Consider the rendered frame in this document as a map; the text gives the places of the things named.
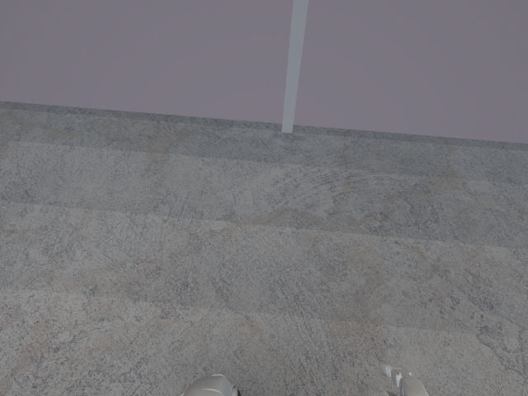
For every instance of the robot right hand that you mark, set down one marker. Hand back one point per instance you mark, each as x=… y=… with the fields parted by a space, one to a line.
x=403 y=379

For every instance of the left robot thigh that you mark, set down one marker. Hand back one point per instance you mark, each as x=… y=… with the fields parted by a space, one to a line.
x=211 y=386

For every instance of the panel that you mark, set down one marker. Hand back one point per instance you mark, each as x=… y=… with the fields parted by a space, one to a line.
x=299 y=14

